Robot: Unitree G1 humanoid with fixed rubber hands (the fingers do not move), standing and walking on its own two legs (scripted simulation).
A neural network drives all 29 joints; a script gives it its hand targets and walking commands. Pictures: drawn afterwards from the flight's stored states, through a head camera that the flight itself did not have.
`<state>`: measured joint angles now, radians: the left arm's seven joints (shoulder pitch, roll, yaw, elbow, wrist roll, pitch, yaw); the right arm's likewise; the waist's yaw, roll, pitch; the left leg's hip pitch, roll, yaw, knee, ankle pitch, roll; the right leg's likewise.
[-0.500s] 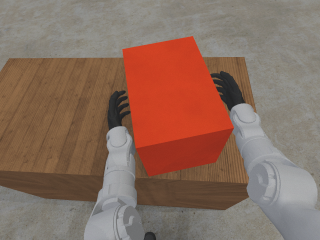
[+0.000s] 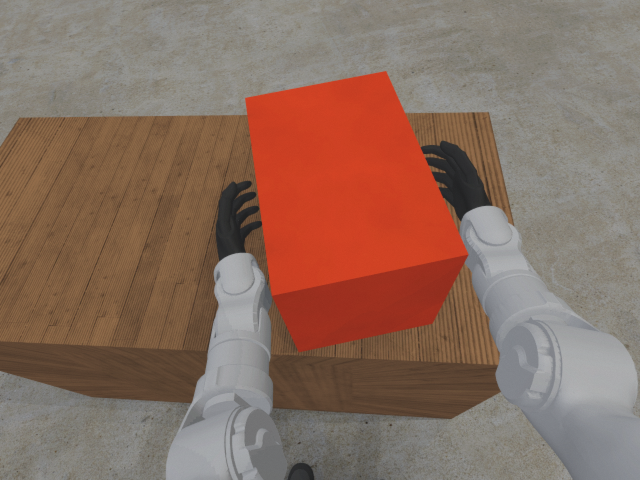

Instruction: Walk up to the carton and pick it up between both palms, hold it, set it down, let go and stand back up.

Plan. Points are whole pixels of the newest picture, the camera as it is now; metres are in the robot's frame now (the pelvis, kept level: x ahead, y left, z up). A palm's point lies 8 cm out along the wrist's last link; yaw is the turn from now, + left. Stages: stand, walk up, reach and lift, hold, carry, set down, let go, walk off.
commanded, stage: reach and lift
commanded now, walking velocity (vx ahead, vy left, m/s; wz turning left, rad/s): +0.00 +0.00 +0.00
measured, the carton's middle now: (341, 214) +0.47 +0.07 -0.03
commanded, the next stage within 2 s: none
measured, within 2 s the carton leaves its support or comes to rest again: leaves its support in 0.76 s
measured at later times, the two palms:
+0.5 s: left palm (236, 248) +0.37 +0.19 +0.03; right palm (473, 214) +0.44 -0.10 +0.04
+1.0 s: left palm (206, 237) +0.35 +0.21 +0.08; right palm (472, 210) +0.40 -0.09 +0.10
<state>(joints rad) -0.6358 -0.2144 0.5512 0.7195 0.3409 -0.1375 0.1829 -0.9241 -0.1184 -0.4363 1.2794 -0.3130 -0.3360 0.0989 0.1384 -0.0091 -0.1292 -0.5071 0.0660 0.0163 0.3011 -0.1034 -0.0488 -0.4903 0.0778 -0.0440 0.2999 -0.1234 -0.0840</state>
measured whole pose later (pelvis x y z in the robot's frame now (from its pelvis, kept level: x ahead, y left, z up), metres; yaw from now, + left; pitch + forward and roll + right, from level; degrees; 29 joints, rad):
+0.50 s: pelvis -0.01 +0.01 +0.00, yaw -1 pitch +18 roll +0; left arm -0.64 -0.14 0.47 0.83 0.24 -0.19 0.20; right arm -0.90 -0.13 -0.25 1.30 -0.17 -0.37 0.01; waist 0.12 0.01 -0.15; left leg -0.52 0.07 0.03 0.31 -0.10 -0.04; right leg -0.49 0.08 -0.04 0.28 -0.09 -0.08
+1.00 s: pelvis -0.02 +0.02 +0.00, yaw +2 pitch +9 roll -1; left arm -0.61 -0.05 0.31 0.75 0.13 0.04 0.20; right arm -0.79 -0.08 -0.13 1.07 0.03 -0.11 -0.05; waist 0.05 0.01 -0.15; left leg -0.39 0.04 -0.01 0.35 -0.12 -0.03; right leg -0.33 0.05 -0.07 0.30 -0.13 -0.06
